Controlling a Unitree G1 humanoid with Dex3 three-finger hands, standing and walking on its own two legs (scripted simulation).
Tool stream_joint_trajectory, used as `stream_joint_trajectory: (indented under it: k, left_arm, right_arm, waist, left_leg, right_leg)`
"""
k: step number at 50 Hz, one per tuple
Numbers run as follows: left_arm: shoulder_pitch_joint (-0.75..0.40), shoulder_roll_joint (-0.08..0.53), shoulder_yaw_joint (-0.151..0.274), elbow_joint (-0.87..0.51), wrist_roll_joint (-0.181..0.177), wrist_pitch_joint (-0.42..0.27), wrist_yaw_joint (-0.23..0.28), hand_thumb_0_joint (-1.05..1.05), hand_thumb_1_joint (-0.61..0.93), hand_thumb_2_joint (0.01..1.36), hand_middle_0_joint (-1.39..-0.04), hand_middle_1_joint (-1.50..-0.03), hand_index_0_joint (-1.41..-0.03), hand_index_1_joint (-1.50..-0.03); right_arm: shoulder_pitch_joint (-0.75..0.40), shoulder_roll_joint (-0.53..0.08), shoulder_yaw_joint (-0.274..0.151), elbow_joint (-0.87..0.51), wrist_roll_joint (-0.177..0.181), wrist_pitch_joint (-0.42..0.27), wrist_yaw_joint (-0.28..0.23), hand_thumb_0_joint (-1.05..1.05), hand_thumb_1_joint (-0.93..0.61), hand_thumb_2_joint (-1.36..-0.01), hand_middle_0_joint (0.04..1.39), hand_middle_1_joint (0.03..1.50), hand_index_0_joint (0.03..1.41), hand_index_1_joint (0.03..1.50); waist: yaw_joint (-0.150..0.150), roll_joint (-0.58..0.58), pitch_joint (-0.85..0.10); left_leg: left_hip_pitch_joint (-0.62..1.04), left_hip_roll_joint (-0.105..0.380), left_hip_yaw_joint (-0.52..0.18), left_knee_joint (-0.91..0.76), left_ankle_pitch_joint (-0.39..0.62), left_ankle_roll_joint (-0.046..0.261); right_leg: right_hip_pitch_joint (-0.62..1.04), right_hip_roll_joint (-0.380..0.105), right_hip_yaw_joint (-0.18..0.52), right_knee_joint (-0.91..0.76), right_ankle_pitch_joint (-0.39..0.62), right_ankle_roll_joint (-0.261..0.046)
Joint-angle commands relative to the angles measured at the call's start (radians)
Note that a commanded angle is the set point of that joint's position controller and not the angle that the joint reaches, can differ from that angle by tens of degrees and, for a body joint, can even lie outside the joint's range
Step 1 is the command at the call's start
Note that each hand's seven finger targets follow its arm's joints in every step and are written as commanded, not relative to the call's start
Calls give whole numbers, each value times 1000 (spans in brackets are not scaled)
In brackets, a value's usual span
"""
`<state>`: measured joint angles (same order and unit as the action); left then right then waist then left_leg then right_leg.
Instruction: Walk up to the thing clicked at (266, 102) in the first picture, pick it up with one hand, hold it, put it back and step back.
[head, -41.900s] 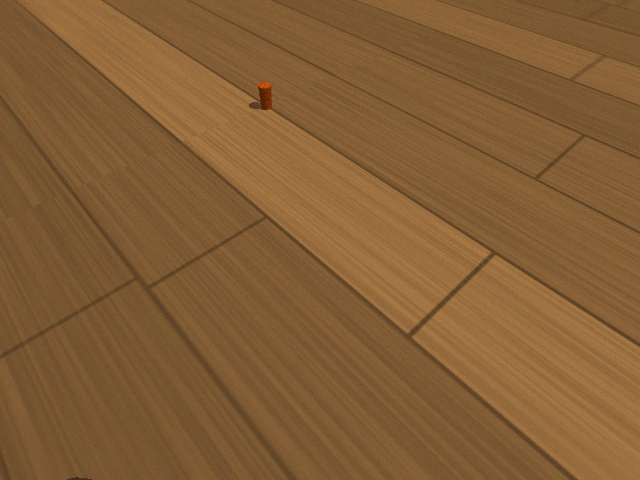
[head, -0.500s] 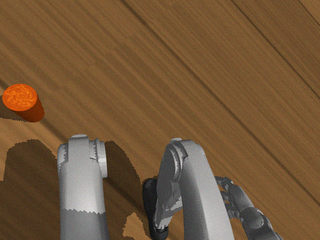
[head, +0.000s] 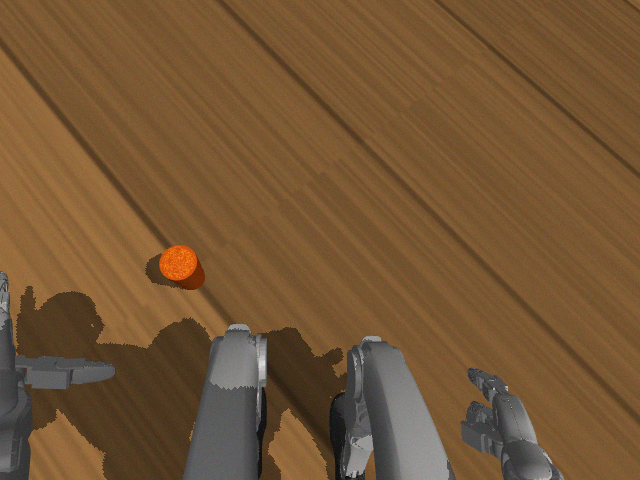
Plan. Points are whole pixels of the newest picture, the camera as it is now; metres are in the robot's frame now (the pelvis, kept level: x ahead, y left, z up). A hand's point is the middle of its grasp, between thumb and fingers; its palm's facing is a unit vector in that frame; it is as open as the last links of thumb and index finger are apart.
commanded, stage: home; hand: left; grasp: from the side
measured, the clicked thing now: (185, 270) +0.45 +0.29 -0.45
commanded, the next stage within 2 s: none
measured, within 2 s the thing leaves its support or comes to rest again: neither
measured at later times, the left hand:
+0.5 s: hand (37, 361) +0.24 +0.24 +0.10, palm faces +0.20 -0.92 -0.34, open 16.9 cm
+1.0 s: hand (31, 402) +0.22 +0.21 +0.14, palm faces +0.18 -0.94 -0.28, open 17.2 cm
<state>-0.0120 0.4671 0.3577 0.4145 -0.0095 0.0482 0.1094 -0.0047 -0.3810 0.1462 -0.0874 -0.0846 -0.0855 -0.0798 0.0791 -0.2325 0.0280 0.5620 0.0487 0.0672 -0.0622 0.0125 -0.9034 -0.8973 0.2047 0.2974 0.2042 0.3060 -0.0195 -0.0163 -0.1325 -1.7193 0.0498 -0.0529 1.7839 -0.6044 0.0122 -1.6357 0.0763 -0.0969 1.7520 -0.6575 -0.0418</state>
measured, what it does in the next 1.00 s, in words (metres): rises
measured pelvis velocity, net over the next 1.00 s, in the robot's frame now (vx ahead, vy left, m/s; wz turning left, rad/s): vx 0.07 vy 0.02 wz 0.09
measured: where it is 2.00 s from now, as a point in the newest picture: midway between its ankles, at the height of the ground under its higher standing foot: (298, 457)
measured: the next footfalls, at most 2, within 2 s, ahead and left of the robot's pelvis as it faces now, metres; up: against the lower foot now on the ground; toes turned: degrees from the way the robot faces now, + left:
none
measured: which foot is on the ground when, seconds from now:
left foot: down 0.00-1.00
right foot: down 0.00-1.00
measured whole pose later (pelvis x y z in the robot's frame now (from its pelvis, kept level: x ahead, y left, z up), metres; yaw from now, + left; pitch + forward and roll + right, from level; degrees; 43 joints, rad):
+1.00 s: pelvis +0.07 +0.02 +0.20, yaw +5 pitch +8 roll -2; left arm 0.48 0.22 -0.02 0.00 -0.02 0.25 0.15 0.00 -0.48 0.09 -0.06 -0.06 -0.06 -0.06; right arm 0.28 -0.22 0.04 0.46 0.01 -0.10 -0.18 0.02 -0.90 -0.90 0.20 0.30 0.20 0.31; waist -0.02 0.03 -0.11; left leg -0.65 0.00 -0.02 0.96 -0.44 0.02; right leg -0.56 0.04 -0.04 0.90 -0.48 -0.02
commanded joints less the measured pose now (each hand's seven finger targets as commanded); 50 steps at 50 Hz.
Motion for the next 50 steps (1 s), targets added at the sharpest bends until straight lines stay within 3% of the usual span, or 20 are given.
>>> stream_joint_trajectory:
  k: [1,5,10,13,18,22,24,27,28,33,37,43,44,45,50]
  left_arm:
    - [17,201,59,-132,9,5,63,0,-442,120,-64,-73,-63,-73]
    - [51,92,-39,-95,8,42,71,0,-493,89,-57,-63,-56,-64]
    - [84,49,-108,-142,9,72,89,0,-470,102,-58,-66,-57,-67]
    - [135,40,-130,-218,6,94,98,0,-469,103,-58,-66,-57,-67]
    - [281,-49,-212,-325,-1,139,106,0,-448,115,-60,-69,-59,-70]
    - [349,-100,-281,-438,-3,163,106,0,-470,102,-58,-66,-57,-66]
    - [412,-124,-308,-513,-6,172,104,0,-470,102,-58,-65,-57,-66]
    - [483,-131,-319,-563,-6,184,97,0,-419,131,-63,-74,-62,-74]
    - [500,-146,-333,-567,-4,187,92,0,-465,105,-58,-66,-57,-67]
    - [515,-145,-326,-606,0,177,73,0,-468,103,-58,-66,-57,-67]
    - [483,-142,-315,-588,6,163,58,0,-477,98,-57,-65,-56,-65]
    - [434,-148,-331,-649,3,154,53,0,-494,89,-55,-63,-55,-63]
    - [442,-170,-345,-617,3,157,51,0,-492,89,-55,-63,-55,-63]
    - [445,-142,-321,-638,2,156,53,0,-516,76,-53,-60,-52,-60]
    - [450,-148,-325,-604,3,154,48,0,-528,69,-51,-58,-51,-58]
  right_arm:
    - [101,-165,-69,-80,-5,-63,-47,0,-895,-902,201,301,201,301]
    - [113,-155,-61,-93,-6,-93,-60,0,-896,-902,201,301,201,301]
    - [123,-149,-57,-128,-2,-118,-78,0,-895,-902,201,301,201,301]
    - [136,-143,-53,-148,0,-125,-90,0,-896,-902,201,301,201,301]
    - [168,-123,-44,-170,-5,-132,-111,0,-896,-902,201,301,201,301]
    - [170,-113,-40,-198,-8,-137,-126,0,-896,-902,201,301,201,301]
    - [166,-107,-39,-216,-11,-147,-130,0,-895,-902,201,301,201,301]
    - [163,-103,-41,-239,-12,-157,-133,0,-895,-902,201,301,201,301]
    - [167,-102,-43,-244,-16,-161,-132,0,-895,-902,201,301,201,301]
    - [166,-103,-44,-257,-22,-175,-129,0,-896,-902,201,301,201,301]
    - [167,-103,-44,-254,-30,-186,-123,0,-896,-902,201,301,201,301]
    - [156,-100,-36,-261,-33,-206,-120,0,-897,-902,201,301,201,301]
    - [169,-101,-40,-244,-34,-208,-122,0,-897,-902,201,301,201,301]
    - [155,-103,-37,-261,-33,-210,-124,0,-897,-901,201,301,201,301]
    - [151,-102,-36,-257,-31,-215,-126,0,-897,-901,201,301,200,301]
  waist:
    - [1,148,-483]
    - [-30,128,-378]
    - [-26,126,-298]
    - [-11,136,-280]
    - [-21,136,-237]
    - [-27,141,-191]
    - [-17,133,-166]
    - [-14,49,-127]
    - [-15,41,-114]
    - [-15,7,-71]
    - [-12,44,-67]
    - [-11,118,-88]
    - [-23,100,-100]
    - [-11,89,-92]
    - [-13,38,-61]
  left_leg:
    - [571,-11,9,-343,190,28]
    - [663,-14,7,-473,153,19]
    - [812,-23,2,-642,139,11]
    - [910,-29,14,-721,188,9]
    - [1071,-31,19,-826,345,2]
    - [1155,-26,7,-898,387,-5]
    - [1182,-24,0,-928,390,-5]
    - [1178,-29,5,-933,431,4]
    - [1184,-28,5,-941,441,3]
    - [1190,-29,18,-949,457,9]
    - [1193,-30,19,-959,446,4]
    - [1236,-36,21,-981,389,-5]
    - [1238,-36,21,-979,389,-3]
    - [1228,-36,16,-985,372,-2]
    - [1201,-39,21,-985,333,6]
  right_leg:
    - [425,-13,96,-393,214,8]
    - [522,-22,91,-524,188,7]
    - [663,-31,72,-670,179,6]
    - [771,-36,75,-748,229,9]
    - [920,-30,53,-836,377,10]
    - [969,-26,38,-887,395,12]
    - [995,-24,33,-910,399,11]
    - [1045,-25,36,-944,448,20]
    - [1046,-22,33,-948,452,19]
    - [1075,-29,49,-975,484,28]
    - [1072,-33,55,-971,456,23]
    - [1077,-36,61,-981,405,19]
    - [1079,-35,61,-981,409,20]
    - [1077,-34,57,-988,392,21]
    - [1073,-38,62,-1007,364,25]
